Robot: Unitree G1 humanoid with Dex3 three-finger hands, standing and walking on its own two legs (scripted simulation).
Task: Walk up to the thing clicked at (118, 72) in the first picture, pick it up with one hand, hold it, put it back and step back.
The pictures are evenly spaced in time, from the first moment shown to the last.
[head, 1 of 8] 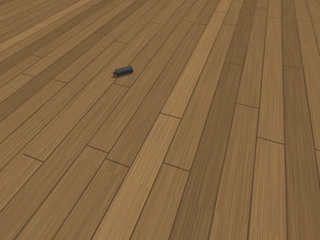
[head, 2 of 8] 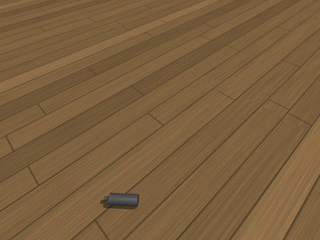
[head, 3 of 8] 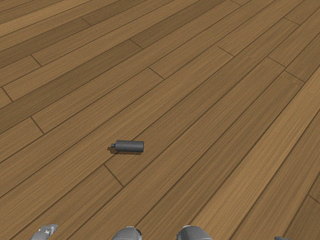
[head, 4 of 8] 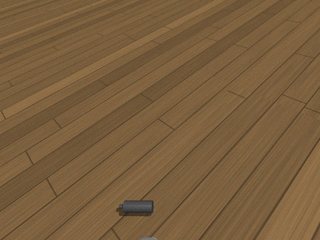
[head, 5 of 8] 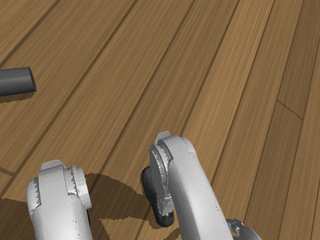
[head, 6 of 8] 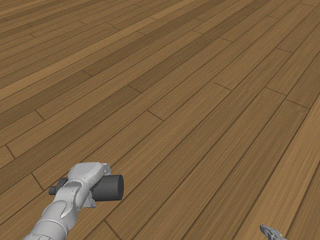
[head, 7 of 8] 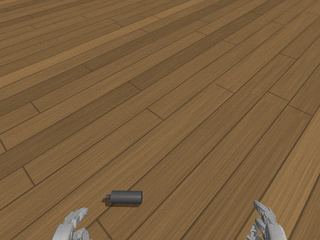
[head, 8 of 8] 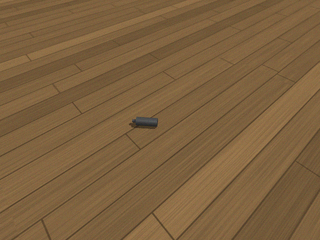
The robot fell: no
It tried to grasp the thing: yes
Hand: left
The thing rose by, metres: 0.67
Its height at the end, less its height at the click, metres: +0.00
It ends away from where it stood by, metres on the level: 0.00
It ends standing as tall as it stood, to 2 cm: yes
